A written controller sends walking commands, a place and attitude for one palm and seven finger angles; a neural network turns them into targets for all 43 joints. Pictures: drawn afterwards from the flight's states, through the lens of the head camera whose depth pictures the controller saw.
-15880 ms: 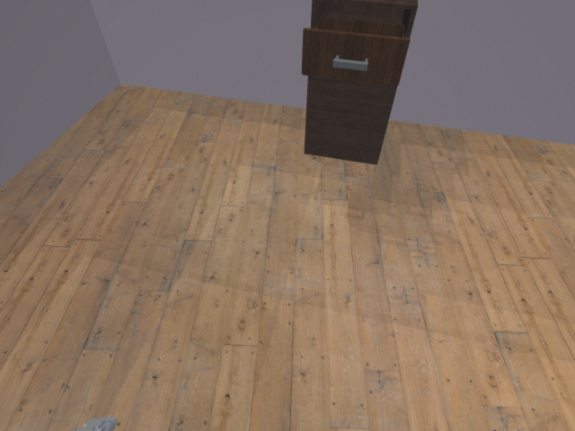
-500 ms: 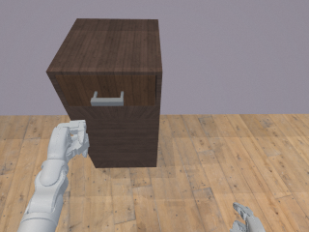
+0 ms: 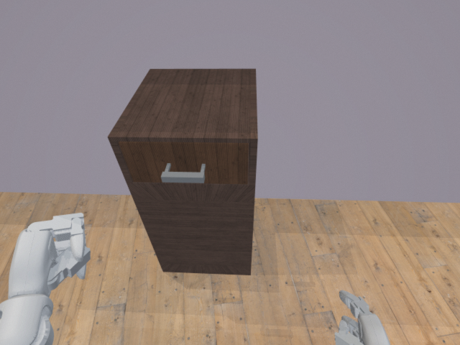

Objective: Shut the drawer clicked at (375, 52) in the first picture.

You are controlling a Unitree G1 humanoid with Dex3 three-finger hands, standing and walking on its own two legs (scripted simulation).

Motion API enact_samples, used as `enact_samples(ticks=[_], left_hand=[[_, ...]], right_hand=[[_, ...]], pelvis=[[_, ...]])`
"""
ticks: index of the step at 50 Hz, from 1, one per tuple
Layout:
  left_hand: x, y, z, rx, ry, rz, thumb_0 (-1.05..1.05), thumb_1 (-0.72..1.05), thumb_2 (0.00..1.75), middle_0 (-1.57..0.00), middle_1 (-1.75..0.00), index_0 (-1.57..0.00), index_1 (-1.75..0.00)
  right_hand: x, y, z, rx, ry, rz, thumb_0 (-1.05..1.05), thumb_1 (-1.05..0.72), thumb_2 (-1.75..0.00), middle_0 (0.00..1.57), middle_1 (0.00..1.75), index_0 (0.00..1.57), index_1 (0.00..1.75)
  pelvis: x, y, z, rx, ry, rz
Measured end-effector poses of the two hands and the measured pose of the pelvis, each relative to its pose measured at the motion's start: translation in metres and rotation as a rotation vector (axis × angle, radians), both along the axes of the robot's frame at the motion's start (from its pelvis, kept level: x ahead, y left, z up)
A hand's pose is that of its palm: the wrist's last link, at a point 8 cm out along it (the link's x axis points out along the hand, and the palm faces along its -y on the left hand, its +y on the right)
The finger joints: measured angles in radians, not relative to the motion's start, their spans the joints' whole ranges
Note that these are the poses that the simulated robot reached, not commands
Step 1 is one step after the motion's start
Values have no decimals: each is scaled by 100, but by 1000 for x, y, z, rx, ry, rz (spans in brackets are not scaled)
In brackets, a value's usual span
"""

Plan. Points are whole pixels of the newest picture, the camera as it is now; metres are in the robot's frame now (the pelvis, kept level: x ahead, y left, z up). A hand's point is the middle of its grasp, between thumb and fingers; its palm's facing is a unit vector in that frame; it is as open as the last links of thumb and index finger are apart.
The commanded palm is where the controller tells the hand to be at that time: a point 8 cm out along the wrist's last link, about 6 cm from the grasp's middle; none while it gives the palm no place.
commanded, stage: draw the hand back to the body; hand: left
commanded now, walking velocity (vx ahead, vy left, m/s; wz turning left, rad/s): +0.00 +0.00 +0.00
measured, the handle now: (184, 172) +0.59 +0.20 -0.08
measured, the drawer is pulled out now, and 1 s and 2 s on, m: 0.00 0.00 0.00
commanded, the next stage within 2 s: step back with the hand held close in 0.28 s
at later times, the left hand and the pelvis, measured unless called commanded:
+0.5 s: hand (72, 246) +0.19 +0.23 +0.17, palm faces +0.39 -0.82 -0.41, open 3.3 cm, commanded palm +0.13 +0.26 +0.17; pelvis +0.00 -0.02 +0.00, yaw +0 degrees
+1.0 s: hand (44, 279) +0.15 +0.25 +0.16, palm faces +0.29 -0.82 -0.49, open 3.3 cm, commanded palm +0.09 +0.29 +0.17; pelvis -0.04 +0.01 -0.01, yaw -1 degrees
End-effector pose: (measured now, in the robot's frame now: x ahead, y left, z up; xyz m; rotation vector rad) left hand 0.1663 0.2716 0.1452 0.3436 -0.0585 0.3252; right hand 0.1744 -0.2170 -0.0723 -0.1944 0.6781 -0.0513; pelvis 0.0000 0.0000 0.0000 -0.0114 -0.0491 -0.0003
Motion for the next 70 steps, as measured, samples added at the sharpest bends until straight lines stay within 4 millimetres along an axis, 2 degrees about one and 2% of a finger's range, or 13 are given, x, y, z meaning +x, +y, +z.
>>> enact_samples(ticks=[7, 9, 19, 21, 26, 32, 38, 46, 58, 63, 70], left_hand=[[-27, 0, 32, 100, -75, 24, 2, 89, 90, -140, -159, -140, -159], [-32, 0, 36, 115, -86, 32, 2, 89, 90, -140, -159, -140, -159], [-28, -10, 22, 71, -67, 44, 2, 89, 90, -140, -159, -141, -159], [-25, -12, 24, 75, -75, 35, 2, 89, 90, -140, -159, -141, -159], [-16, -6, 44, 176, -147, 15, 2, 89, 90, -141, -159, -141, -159], [-5, -10, 27, 170, -60, -42, 2, 89, 90, -140, -159, -141, -159], [-9, -7, 21, 184, -12, -88, 2, 89, 90, -140, -159, -140, -159], [-34, 9, 32, 222, -70, -86, 2, 89, 90, -140, -159, -140, -159], [-83, 28, 28, 239, -121, -39, 2, 89, 90, -140, -159, -141, -159], [-98, 31, 29, 265, -165, -24, 2, 89, 90, -141, -159, -141, -159], [-116, 30, 26, 229, -205, -43, 2, 89, 90, -141, -159, -141, -159]], right_hand=[[-1, -5, -3, 12, -17, -2, 1, -91, -89, 21, 30, 20, 30], [0, -7, -4, 15, -21, -4, 1, -91, -89, 21, 30, 20, 30], [0, -15, -5, 3, -29, -10, 1, -91, -89, 21, 30, 20, 30], [1, -17, -4, 4, -36, -13, 1, -91, -89, 21, 30, 20, 30], [-1, -24, -4, 2, -11, -26, 1, -91, -89, 21, 30, 20, 30], [-14, -39, -8, -16, 60, -107, 1, -91, -89, 21, 30, 20, 30], [-34, -44, -7, -58, 114, -161, 1, -91, -89, 21, 30, 20, 30], [-52, -29, -2, -71, 89, -155, 1, -91, -89, 20, 30, 20, 30], [-84, 3, -6, -67, 33, -91, 1, -91, -89, 21, 30, 20, 30], [-99, 7, -13, -78, 43, -67, 1, -91, -89, 21, 30, 20, 30], [-120, 1, -15, -100, 69, -74, 1, -91, -89, 21, 30, 20, 30]], pelvis=[[2, -3, 0, 1, -4, -1], [2, -5, -1, 1, -5, 1], [2, -12, -2, 5, -6, 3], [3, -14, -2, 6, -6, 1], [2, -16, -1, -4, 20, -7], [-1, -10, 0, 1, 56, -27], [-10, -5, -1, 2, 74, -31], [-32, 7, -4, -6, 78, -25], [-70, 22, -12, -19, 66, -12], [-84, 22, -18, -19, 58, 14], [-102, 23, -21, -37, 58, 22]])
